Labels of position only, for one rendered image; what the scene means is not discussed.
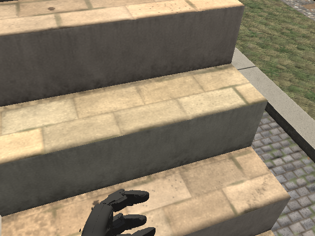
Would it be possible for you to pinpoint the robot left hand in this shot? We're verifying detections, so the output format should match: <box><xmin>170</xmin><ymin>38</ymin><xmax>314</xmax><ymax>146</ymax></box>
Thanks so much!
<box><xmin>80</xmin><ymin>189</ymin><xmax>156</xmax><ymax>236</ymax></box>

